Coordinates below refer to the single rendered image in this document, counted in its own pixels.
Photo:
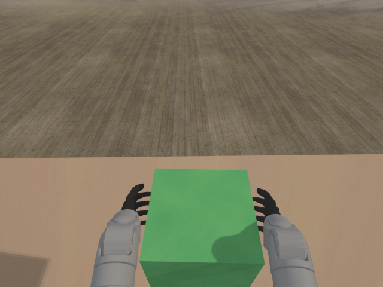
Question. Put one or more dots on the left robot forearm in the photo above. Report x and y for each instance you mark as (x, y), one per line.
(117, 254)

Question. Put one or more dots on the right robot forearm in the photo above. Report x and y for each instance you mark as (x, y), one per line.
(289, 256)

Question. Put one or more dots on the right robot hand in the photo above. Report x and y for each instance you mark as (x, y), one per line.
(269, 206)

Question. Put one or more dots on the carton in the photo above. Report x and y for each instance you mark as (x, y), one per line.
(201, 230)

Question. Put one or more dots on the left robot hand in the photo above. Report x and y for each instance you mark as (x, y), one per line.
(131, 199)

